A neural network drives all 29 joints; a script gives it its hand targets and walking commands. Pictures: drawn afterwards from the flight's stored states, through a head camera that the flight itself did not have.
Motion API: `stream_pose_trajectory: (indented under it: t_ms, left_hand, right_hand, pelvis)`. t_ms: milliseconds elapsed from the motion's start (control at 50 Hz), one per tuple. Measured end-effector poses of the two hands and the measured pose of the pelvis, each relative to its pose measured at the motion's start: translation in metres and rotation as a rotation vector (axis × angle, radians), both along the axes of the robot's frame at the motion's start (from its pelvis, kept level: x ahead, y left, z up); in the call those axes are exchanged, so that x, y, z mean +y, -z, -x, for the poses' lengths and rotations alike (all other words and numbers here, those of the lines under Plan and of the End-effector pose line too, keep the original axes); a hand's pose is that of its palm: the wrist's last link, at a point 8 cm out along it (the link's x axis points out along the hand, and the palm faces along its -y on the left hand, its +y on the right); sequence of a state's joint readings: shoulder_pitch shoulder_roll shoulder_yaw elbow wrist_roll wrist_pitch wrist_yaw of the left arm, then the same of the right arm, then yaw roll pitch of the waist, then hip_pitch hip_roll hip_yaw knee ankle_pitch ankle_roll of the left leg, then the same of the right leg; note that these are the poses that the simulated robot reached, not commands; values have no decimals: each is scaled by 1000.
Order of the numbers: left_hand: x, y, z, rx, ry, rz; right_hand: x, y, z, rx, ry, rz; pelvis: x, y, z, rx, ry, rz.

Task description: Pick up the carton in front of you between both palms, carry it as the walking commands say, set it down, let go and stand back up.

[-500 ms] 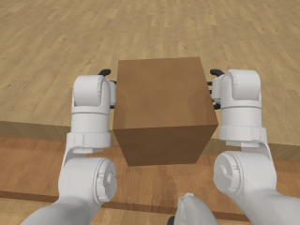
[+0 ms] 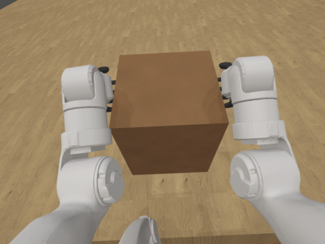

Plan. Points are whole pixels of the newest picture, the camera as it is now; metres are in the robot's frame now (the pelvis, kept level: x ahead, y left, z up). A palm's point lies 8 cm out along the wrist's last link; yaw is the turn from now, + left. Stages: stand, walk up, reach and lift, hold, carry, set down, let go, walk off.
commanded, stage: carry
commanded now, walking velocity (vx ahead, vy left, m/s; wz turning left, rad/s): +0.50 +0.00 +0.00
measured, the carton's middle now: (167, 118) +0.41 -0.02 +0.12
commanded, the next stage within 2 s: none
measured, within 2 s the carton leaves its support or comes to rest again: neither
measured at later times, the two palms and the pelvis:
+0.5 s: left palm out of the picture +0.72 +0.10 +0.35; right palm out of the picture +0.74 -0.19 +0.37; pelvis +0.33 -0.07 +0.17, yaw -2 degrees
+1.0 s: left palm out of the picture +1.05 +0.09 +0.49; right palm out of the picture +1.02 -0.19 +0.48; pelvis +0.65 -0.03 +0.28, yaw -1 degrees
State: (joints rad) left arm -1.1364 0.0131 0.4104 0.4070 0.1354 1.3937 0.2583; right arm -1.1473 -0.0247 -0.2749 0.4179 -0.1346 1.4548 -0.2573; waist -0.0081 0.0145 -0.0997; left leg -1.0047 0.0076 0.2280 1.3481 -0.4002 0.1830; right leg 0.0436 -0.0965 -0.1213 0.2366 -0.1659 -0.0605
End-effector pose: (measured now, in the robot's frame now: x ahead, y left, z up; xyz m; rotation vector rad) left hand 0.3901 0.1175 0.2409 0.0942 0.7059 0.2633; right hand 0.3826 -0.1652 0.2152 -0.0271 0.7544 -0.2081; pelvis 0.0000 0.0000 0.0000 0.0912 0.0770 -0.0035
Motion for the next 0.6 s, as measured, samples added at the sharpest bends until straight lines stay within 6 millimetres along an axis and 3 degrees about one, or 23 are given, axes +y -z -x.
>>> stream_pose_trajectory:
  t_ms: [40,100,200,300,380,440,500,600]
  left_hand:
    - [-13,0,-38,57,74,17]
    - [-31,0,-82,119,150,66]
    - [-46,-26,-139,129,180,123]
    - [-43,-75,-210,32,154,172]
    - [-37,-101,-268,4,120,172]
    - [-31,-109,-309,27,72,145]
    - [-20,-113,-334,74,-27,89]
    - [-7,-134,-368,132,-166,52]
  right_hand:
    - [-11,-4,-14,57,65,28]
    - [-26,-15,-31,118,154,62]
    - [-39,-60,-82,125,235,68]
    - [-38,-120,-163,29,223,94]
    - [-35,-149,-234,5,169,115]
    - [-30,-155,-292,30,106,106]
    - [-21,-151,-353,80,-4,70]
    - [-5,-153,-418,144,-94,-16]
  pelvis:
    - [8,-18,-29,-11,6,-1]
    - [11,-48,-56,-30,16,-10]
    - [10,-96,-108,-49,32,32]
    - [-8,-123,-170,-27,32,74]
    - [-29,-138,-234,-5,28,125]
    - [-49,-148,-287,20,22,156]
    - [-69,-170,-331,0,18,161]
    - [-78,-221,-384,-30,3,161]
